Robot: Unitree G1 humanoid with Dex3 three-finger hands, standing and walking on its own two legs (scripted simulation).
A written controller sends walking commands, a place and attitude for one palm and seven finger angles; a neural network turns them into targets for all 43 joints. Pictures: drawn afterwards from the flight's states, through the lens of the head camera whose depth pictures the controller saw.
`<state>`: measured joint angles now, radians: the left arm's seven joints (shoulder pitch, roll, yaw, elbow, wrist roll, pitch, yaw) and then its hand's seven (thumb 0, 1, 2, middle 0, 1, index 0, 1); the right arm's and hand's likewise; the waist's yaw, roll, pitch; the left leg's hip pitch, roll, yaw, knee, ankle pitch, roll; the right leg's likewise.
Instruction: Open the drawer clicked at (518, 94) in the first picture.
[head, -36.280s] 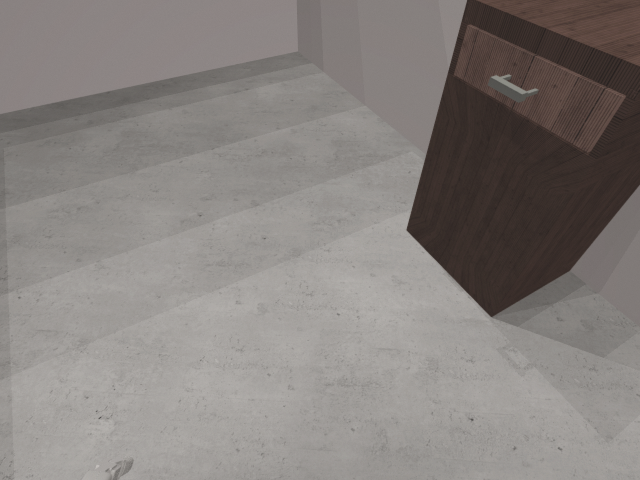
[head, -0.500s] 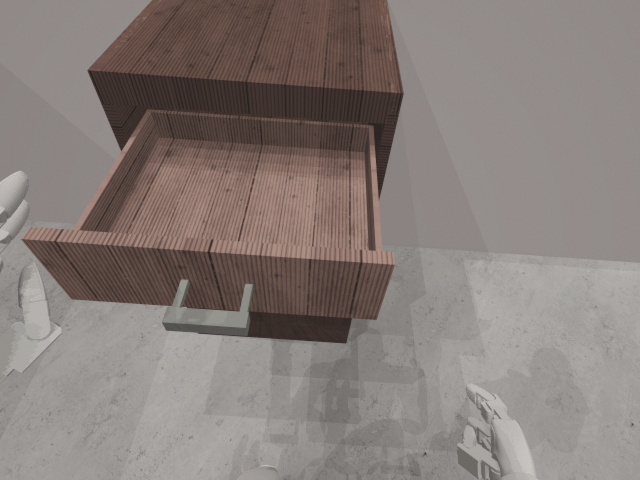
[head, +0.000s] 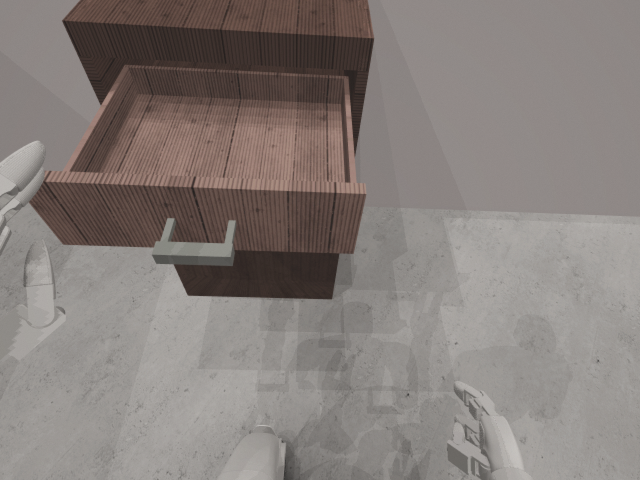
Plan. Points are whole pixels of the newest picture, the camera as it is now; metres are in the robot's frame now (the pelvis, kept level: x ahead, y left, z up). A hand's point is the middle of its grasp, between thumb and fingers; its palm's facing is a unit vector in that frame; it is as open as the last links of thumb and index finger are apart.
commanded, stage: stop stepping back and stand still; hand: left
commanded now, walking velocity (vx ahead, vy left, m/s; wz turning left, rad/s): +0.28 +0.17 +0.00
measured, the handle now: (197, 240) +0.41 +0.19 +0.03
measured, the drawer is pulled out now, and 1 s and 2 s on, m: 0.30 0.30 0.30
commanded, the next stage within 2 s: let the arm hang, fingers relaxed in 0.88 s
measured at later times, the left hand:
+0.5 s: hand out of the picture +0.09 +0.21 +0.22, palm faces +0.37 -0.78 -0.51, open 7.4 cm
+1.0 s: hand out of the picture +0.11 +0.24 +0.19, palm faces +0.41 -0.79 -0.45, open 7.4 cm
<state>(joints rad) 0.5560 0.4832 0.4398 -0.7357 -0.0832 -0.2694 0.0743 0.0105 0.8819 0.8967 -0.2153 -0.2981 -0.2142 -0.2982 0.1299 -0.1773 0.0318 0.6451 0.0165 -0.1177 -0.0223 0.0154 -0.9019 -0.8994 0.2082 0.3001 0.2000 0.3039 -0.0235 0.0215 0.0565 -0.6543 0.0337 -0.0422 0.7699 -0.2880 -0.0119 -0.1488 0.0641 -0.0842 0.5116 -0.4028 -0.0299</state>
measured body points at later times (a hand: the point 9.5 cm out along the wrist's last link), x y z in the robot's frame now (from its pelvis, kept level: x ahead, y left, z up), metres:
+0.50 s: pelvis -0.08 -0.02 +0.01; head -0.09 -0.01 +0.46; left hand +0.07 +0.25 +0.25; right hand +0.06 -0.25 -0.08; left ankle -0.05 +0.09 -0.68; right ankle -0.07 -0.10 -0.72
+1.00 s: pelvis -0.08 +0.00 +0.01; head -0.07 +0.00 +0.46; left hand +0.09 +0.28 +0.21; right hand +0.09 -0.23 -0.07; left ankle -0.08 +0.12 -0.72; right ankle -0.07 -0.10 -0.72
